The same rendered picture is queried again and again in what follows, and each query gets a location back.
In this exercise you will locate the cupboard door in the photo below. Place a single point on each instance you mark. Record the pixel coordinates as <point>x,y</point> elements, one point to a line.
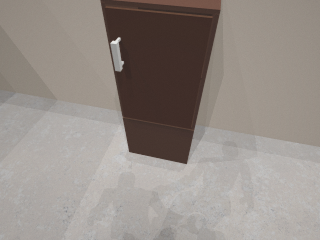
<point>163,54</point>

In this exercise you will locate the handle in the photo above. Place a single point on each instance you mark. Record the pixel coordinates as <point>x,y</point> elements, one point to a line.
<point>115,49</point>

